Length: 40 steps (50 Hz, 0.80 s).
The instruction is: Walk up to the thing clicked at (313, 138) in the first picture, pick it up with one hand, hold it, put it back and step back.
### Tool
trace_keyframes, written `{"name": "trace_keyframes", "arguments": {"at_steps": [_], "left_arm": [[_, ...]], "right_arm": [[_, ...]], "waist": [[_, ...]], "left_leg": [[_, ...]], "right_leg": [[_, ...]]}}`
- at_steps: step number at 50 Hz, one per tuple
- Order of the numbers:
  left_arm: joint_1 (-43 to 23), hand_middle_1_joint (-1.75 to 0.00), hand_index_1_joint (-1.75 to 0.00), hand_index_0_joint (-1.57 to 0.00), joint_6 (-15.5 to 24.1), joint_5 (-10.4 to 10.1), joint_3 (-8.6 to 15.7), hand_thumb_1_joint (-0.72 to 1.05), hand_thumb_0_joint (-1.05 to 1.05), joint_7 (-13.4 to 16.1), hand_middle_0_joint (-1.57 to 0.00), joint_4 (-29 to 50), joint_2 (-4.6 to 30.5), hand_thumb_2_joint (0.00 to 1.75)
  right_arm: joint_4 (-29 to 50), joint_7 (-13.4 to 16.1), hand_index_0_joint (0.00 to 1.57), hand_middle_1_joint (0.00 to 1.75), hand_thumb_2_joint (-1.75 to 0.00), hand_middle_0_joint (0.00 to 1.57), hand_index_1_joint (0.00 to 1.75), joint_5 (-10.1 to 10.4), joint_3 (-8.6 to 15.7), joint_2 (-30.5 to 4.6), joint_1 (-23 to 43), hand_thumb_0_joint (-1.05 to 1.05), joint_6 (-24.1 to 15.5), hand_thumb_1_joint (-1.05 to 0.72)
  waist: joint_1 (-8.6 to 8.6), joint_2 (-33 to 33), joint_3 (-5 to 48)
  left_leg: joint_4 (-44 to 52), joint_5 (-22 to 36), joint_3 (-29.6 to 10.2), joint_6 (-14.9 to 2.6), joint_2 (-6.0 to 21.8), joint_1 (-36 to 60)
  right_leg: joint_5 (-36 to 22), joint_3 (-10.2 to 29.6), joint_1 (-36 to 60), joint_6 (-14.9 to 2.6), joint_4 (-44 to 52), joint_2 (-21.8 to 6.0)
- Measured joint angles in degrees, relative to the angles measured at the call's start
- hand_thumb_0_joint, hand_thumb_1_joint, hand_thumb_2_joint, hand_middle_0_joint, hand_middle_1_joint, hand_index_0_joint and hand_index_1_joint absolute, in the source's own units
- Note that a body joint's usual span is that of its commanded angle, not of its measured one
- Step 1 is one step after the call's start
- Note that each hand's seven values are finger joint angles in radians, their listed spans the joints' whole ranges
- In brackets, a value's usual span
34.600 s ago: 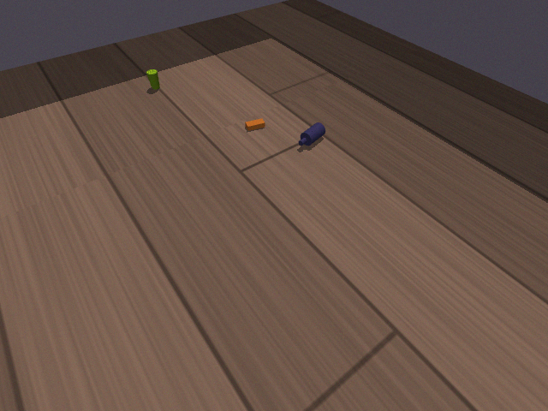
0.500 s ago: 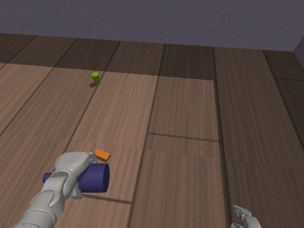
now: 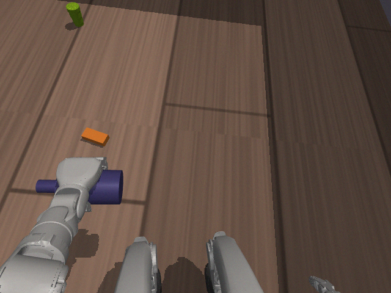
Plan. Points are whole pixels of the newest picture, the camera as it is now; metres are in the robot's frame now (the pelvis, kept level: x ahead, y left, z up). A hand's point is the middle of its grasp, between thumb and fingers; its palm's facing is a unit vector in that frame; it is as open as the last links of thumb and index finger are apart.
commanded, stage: crouch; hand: left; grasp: from above
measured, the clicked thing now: (81, 186) +0.39 +0.24 -0.14
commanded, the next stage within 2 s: lower in 1.16 s
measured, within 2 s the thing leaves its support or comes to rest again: neither
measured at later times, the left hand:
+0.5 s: hand (105, 197) +0.40 +0.22 -0.32, palm faces -0.45 +0.00 -0.89, open 11.0 cm
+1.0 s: hand (111, 202) +0.41 +0.23 -0.40, palm faces -0.46 +0.00 -0.89, open 10.9 cm
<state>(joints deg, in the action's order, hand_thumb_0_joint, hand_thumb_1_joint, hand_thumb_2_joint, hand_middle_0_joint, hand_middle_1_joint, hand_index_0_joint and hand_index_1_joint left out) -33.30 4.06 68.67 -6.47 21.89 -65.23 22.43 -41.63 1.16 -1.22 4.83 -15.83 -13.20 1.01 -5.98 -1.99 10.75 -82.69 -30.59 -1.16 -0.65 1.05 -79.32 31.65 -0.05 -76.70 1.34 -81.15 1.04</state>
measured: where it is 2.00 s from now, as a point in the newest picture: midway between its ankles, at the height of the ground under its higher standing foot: outside the picture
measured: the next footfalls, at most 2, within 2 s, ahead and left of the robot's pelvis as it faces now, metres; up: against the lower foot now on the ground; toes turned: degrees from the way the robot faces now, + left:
none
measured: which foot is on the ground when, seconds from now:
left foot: down 0.00-1.00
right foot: down 0.00-1.00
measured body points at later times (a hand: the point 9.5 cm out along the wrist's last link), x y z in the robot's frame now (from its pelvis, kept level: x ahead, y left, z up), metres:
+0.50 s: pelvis -0.02 -0.01 -0.15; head +0.20 +0.02 +0.24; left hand +0.42 +0.22 -0.27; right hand +0.05 -0.28 -0.28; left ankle +0.06 +0.11 -0.58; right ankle +0.05 -0.13 -0.58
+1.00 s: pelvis -0.03 -0.01 -0.22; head +0.20 +0.03 +0.16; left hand +0.43 +0.22 -0.35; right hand +0.01 -0.29 -0.34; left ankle +0.06 +0.11 -0.58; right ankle +0.05 -0.13 -0.58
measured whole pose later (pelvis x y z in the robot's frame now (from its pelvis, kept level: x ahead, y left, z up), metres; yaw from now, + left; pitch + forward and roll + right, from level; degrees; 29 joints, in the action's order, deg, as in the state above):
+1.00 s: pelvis -0.03 -0.01 -0.22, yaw -4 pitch +36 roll -6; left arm -47.8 10.3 72.5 3.4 26.2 -78.6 33.6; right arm -44.6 -6.7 -7.3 1.2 -14.1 -8.6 -4.2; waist -10.6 -0.3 6.6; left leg -126.7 -38.1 -5.3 0.1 1.5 -125.3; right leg 39.3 -3.5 -121.4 1.0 -124.0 2.6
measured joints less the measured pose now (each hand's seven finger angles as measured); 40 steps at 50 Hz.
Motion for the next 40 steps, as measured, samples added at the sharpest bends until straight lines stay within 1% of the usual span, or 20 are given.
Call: {"name": "trace_keyframes", "arguments": {"at_steps": [5,11,14,17,20,26,28,33,40], "left_arm": [[-3.4,-0.56,-0.61,-0.66,-0.6,-0.7,1.4,-0.17,-0.01,-0.1,-0.65,-2.1,1.1,0.62],[-6.3,-0.59,-0.64,-0.64,0.8,-1.2,2.6,-0.18,-0.01,-0.6,-0.63,-4.6,2.8,0.66],[-7.2,-0.59,-0.64,-0.64,2.1,-0.9,3.4,-0.19,-0.01,-0.5,-0.63,-5.3,3.6,0.66],[-7.9,-0.59,-0.64,-0.64,3.4,0.0,4.2,-0.19,-0.01,0.3,-0.63,-5.6,4.5,0.67],[-8.7,-0.60,-0.65,-0.64,4.3,1.1,5.3,-0.19,-0.01,1.3,-0.63,-6.3,5.4,0.68],[-10.5,-0.61,-0.66,-0.63,5.0,2.5,7.1,-0.19,-0.01,2.7,-0.62,-7.9,7.3,0.68],[-11.3,-0.61,-0.66,-0.62,4.9,2.5,7.2,-0.18,-0.01,3.1,-0.61,-9.0,7.7,0.68],[-11.8,-0.61,-0.66,-0.62,4.7,2.6,7.9,-0.17,-0.01,3.2,-0.61,-9.9,8.5,0.65],[-12.0,-0.61,-0.66,-0.61,6.3,3.3,9.1,-0.15,-0.01,3.2,-0.60,-8.7,9.6,0.63]], "right_arm": [[-0.9,0.1,0.20,0.30,-0.90,0.20,0.30,-0.9,-0.7,1.2,0.1,0.01,-1.1,-0.90],[-1.5,-0.7,0.20,0.30,-0.90,0.20,0.30,-1.8,-2.0,2.3,0.9,0.01,-2.5,-0.90],[-1.7,-1.3,0.20,0.30,-0.90,0.20,0.30,-2.2,-2.5,2.5,1.5,0.01,-3.2,-0.90],[-2.0,-1.9,0.21,0.30,-0.90,0.21,0.30,-2.6,-3.0,2.5,2.1,0.01,-3.8,-0.90],[-2.2,-2.7,0.21,0.30,-0.90,0.21,0.30,-3.2,-3.3,2.2,2.8,0.01,-4.3,-0.90],[-1.9,-4.5,0.20,0.30,-0.90,0.20,0.30,-4.3,-3.2,1.8,4.1,0.00,-4.9,-0.90],[-1.8,-5.0,0.20,0.30,-0.90,0.20,0.30,-4.6,-3.1,1.7,4.4,0.00,-5.0,-0.90],[-1.6,-6.0,0.20,0.30,-0.90,0.20,0.30,-5.0,-2.8,1.6,5.1,0.00,-5.2,-0.90],[-2.1,-7.1,0.20,0.30,-0.90,0.20,0.30,-5.7,-3.0,1.7,5.3,0.00,-5.2,-0.90]], "waist": [[-1.05,-0.6,0.3],[-2.09,-1.0,0.2],[-2.47,-0.9,0.3],[-2.63,-0.6,0.4],[-2.88,-0.2,0.5],[-3.23,0.5,-0.2],[-3.28,0.8,-0.5],[-3.48,1.0,-1.3],[-3.61,1.5,-3.1]], "left_leg": [[-8.8,-1.5,-0.1,-0.17,-0.2,-10.8],[-17.3,-2.9,-0.7,-0.13,-0.4,-21.0],[-20.7,-3.5,-1.1,0.03,-0.5,-25.2],[-23.8,-4.3,-1.6,0.21,-0.4,-28.6],[-26.5,-5.1,-2.1,0.39,-0.3,-31.4],[-31.3,-6.6,-3.1,0.69,-0.1,-35.3],[-32.6,-7.0,-3.3,0.73,0.0,-36.5],[-35.6,-7.6,-3.6,0.73,0.1,-39.0],[-39.4,-8.0,-3.9,0.71,0.2,-41.7]], "right_leg": [[1.8,-0.1,-10.6,0.10,-8.9,-0.1],[3.5,-0.5,-20.5,0.04,-17.4,-0.1],[4.3,-0.9,-24.5,-0.04,-20.8,-0.1],[5.1,-1.4,-27.8,-0.14,-23.8,0.0],[5.9,-1.8,-30.4,-0.31,-26.4,0.2],[7.3,-2.7,-34.1,-0.54,-30.7,0.5],[7.5,-2.9,-35.2,-0.56,-31.9,0.6],[8.0,-3.1,-37.5,-0.48,-34.5,0.8],[8.3,-3.3,-40.2,-0.33,-38.2,1.1]]}}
